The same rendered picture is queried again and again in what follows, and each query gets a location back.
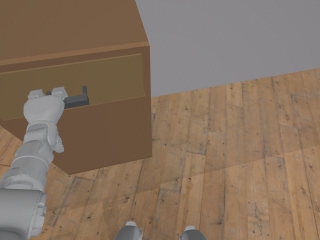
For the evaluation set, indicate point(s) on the robot right thigh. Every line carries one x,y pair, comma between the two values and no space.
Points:
192,234

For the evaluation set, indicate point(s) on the handle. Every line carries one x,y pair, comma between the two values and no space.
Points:
75,101

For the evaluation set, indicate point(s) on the drawer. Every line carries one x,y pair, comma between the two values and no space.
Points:
106,80

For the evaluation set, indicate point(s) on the left robot forearm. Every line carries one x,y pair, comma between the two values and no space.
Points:
29,168

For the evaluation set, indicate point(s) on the left robot upper arm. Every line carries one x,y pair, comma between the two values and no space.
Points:
22,213

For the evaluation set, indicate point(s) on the robot thigh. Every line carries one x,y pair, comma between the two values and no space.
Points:
129,232
192,234

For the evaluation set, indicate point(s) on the cabinet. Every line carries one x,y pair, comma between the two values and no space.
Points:
41,33

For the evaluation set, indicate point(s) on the robot left hand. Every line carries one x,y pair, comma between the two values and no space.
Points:
46,107

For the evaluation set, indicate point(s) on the robot left thigh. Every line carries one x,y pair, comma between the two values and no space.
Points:
129,232

